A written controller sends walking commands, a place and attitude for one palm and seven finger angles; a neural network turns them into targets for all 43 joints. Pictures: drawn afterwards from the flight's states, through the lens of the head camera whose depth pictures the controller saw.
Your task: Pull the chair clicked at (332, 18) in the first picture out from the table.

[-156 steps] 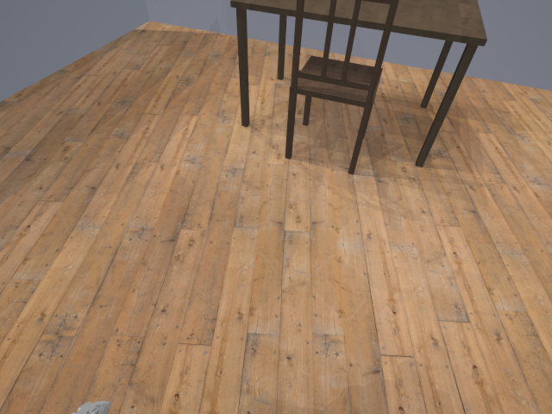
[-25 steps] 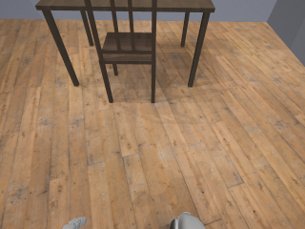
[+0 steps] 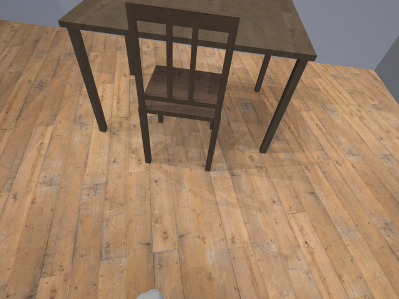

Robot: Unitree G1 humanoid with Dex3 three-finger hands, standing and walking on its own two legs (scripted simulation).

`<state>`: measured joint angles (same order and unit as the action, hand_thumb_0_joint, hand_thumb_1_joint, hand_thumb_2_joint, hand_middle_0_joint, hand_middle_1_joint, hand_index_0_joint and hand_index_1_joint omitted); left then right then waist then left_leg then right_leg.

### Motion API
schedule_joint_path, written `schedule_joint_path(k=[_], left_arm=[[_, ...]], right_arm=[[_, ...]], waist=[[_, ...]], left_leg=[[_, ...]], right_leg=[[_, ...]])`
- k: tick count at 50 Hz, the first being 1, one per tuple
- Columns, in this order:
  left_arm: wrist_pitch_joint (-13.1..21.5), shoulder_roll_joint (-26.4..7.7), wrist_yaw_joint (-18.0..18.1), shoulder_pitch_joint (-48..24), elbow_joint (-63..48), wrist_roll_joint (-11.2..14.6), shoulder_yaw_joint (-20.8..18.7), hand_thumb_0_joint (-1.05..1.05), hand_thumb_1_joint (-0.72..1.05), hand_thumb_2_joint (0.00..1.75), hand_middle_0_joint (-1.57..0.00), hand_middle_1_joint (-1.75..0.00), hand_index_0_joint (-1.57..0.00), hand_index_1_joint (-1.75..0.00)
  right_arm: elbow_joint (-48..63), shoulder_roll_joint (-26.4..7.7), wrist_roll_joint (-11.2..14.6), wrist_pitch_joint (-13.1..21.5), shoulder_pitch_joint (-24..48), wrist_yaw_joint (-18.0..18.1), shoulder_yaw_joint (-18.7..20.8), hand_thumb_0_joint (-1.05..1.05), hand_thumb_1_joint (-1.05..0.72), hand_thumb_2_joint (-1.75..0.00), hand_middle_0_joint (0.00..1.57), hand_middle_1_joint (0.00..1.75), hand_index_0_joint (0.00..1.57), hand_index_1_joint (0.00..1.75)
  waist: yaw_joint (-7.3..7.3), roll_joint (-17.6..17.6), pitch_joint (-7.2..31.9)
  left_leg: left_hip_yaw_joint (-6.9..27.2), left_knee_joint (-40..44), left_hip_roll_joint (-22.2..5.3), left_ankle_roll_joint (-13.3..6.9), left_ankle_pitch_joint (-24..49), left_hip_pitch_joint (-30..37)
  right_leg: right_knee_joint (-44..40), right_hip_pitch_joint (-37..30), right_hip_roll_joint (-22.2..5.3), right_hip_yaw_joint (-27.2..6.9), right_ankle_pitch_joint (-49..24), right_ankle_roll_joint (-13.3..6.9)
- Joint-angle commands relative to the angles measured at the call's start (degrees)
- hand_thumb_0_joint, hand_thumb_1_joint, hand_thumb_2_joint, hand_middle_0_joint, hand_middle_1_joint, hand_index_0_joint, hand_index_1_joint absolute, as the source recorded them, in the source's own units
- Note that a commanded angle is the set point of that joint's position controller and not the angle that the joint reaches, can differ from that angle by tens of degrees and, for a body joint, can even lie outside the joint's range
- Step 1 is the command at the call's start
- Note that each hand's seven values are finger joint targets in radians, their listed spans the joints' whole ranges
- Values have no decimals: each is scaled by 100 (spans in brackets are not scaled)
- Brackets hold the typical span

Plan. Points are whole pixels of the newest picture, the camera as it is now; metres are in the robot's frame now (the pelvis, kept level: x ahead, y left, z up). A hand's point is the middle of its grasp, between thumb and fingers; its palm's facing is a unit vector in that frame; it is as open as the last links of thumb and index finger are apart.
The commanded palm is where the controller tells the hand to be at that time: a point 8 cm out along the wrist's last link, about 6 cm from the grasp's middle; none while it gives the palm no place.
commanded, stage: walk to a spot facing it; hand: left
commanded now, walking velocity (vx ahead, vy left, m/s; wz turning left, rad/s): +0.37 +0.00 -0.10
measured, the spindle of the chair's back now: (169, 64) +0.97 +0.21 -0.07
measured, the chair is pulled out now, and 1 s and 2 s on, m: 0.00 0.00 0.00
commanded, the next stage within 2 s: take the last steps up to it in 0.28 s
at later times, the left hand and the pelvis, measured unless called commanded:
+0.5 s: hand (137, 230) +0.30 +0.18 -0.17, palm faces -0.16 -0.97 -0.17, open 7.4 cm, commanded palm none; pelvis +0.20 +0.02 +0.01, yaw -9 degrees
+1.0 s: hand (145, 217) +0.35 +0.17 -0.18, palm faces +0.01 -0.99 -0.13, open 7.3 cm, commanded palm none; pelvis +0.35 +0.00 +0.01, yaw -4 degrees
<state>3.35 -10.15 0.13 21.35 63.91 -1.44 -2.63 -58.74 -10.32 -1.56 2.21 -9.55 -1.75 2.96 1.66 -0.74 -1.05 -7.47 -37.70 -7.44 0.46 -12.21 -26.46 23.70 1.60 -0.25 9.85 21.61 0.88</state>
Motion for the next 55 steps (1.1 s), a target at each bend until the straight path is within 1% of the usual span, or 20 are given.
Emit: schedule_joint_path(k=[1,2,3,6,10,17,23,26,27,28,29,30,32,37,44,49,50,51,52,55], left_arm=[[93,-511,-8,184,-336,70,-108,0,90,90,-20,-30,-20,-30],[109,-325,-54,84,-517,99,-46,0,90,90,-20,-30,-20,-30],[85,-572,-8,-211,-547,39,-94,0,90,90,-20,-30,-20,-30],[7,-314,-94,-449,-407,7,-130,0,90,90,-20,-30,-20,-30],[-250,4,-75,50,-253,-30,-129,0,90,90,-20,-30,-20,-30],[-412,-54,-159,-797,-735,-29,-188,0,90,90,-20,-30,-20,-30],[-294,-15,-110,-1317,-951,-2,-81,0,90,90,-20,-30,-20,-30],[-172,-232,-62,-288,-639,-30,-114,0,90,90,-20,-30,-20,-30],[-81,-475,-40,362,-442,-56,-186,0,90,90,-20,-30,-20,-30],[5,-1068,19,818,-321,-64,-322,0,90,90,-20,-30,-20,-30],[1,-1359,50,990,-282,69,-341,0,90,90,-20,-30,-20,-30],[-61,-1277,103,559,-381,98,-333,0,90,90,-20,-30,-20,-30],[-60,-849,115,-294,-578,91,-220,0,90,90,-20,-30,-20,-30],[73,-383,113,-572,-584,11,-100,0,90,90,-20,-30,-20,-30],[79,-672,41,-119,-350,-19,-141,0,90,90,-20,-30,-20,-30],[-14,-699,15,-90,-280,18,-166,0,90,90,-20,-30,-20,-30],[-33,-553,4,-121,-306,34,-126,0,90,90,-20,-30,-20,-30],[-36,-252,-34,-139,-450,72,-73,0,90,90,-20,-30,-20,-30],[-15,-196,-46,-456,-679,49,-38,0,90,90,-20,-30,-20,-30],[-28,-299,-65,-657,-549,0,-96,0,90,90,-20,-30,-20,-30]], right_arm=[[-210,-1058,-88,214,-1916,127,263,0,-90,-90,20,30,20,30],[-325,-1554,-49,186,-2481,174,360,0,-90,-90,20,30,20,30],[-352,-1317,-10,146,-2208,233,288,0,-90,-90,20,30,20,30],[-92,-631,5,251,-1238,289,81,0,-90,-90,20,30,20,30],[-135,-293,50,343,-1166,336,7,0,-90,-90,20,30,20,30],[-190,-380,56,286,-1393,380,-6,0,-90,-90,20,30,20,30],[-447,-503,-3,183,-1772,378,38,0,-90,-90,20,30,20,30],[-487,-562,49,140,-1604,352,34,0,-90,-90,20,30,20,30],[-467,-510,89,146,-1542,308,32,0,-90,-90,20,30,20,30],[-373,-187,157,157,-1832,260,-13,0,-90,-90,20,30,20,30],[-213,-113,171,100,-1758,273,-31,0,-90,-90,20,30,20,30],[-178,-166,156,33,-1488,296,12,0,-90,-90,20,30,20,30],[-186,-60,82,-44,-1111,237,22,0,-90,-90,20,30,20,30],[-336,199,2,-219,-1543,176,30,0,-90,-90,20,30,20,30],[80,79,22,-99,-524,41,31,0,-90,-90,20,30,20,30],[5,-132,7,20,-862,54,39,0,-90,-90,20,30,20,30],[-131,-373,-2,56,-1333,87,77,0,-90,-90,20,30,20,30],[-247,-885,-63,96,-1907,142,183,0,-90,-90,20,30,20,30],[-282,-1186,-50,64,-2303,206,237,0,-90,-90,20,30,20,30],[-183,-667,4,121,-1565,326,57,0,-90,-90,20,30,20,30]], waist=[[-893,1407,561],[-972,2465,851],[-919,1817,682],[-461,565,-243],[-98,663,-138],[-137,836,-573],[-362,800,-485],[122,674,110],[441,330,516],[505,-969,1180],[403,-1372,1330],[346,-703,783],[67,-371,-132],[-393,-368,-318],[-45,-632,-327],[-274,-143,-274],[-493,512,-160],[-690,1808,22],[-795,2110,37],[-509,1007,-241]], left_leg=[[1380,1301,-814,-566,-116,3270],[3075,2138,-1994,-1064,137,3812],[3063,2334,-1942,-1075,-174,3460],[1620,2387,-1485,-749,851,2189],[246,2457,-979,-344,1909,1833],[-424,2370,-1011,-473,3042,2281],[-529,1758,-1189,-694,3989,2770],[-599,566,-1048,-533,4170,2545],[-725,-476,-771,-350,3370,1969],[-863,-2154,-88,-73,499,539],[-176,-3687,484,0,-2296,-242],[491,-4064,248,-122,-2114,-490],[687,-3986,-117,-120,-1143,-585],[509,-2635,-169,52,-400,-36],[190,-535,8,32,-395,-53],[-177,756,325,-63,-110,1522],[184,1118,158,-125,-302,2238],[1855,1888,-957,-536,-787,2841],[3063,2598,-1768,-1074,-706,3013],[2094,2527,-1360,-1021,409,2307]], right_leg=[[2347,2125,-570,-131,-1588,-295],[4130,3175,50,-129,1056,-119],[4860,3389,-197,-799,962,-216],[5092,3449,-719,-1015,-272,-151],[4766,3100,-618,-941,-941,-41],[3680,3804,-631,-564,-1356,78],[1708,2874,-310,-154,-890,-207],[962,1252,-28,8,-1177,-413],[558,147,-227,-221,-1725,-517],[350,-1219,-1721,-2112,-2709,-1095],[-276,-1369,-2601,-3475,-3601,-1692],[-632,-691,-2622,-3088,-2399,-1784],[-1193,909,-2232,-2620,-356,-1272],[-1445,1803,-1621,-1011,-783,-874],[-1414,974,-1691,-899,-482,-970],[-614,1479,-1455,-542,-51,-707],[204,1908,-1156,-284,-33,-540],[1758,2755,-536,173,310,-239],[3163,3487,-163,30,1176,-154],[4308,3575,-643,-751,240,-226]])
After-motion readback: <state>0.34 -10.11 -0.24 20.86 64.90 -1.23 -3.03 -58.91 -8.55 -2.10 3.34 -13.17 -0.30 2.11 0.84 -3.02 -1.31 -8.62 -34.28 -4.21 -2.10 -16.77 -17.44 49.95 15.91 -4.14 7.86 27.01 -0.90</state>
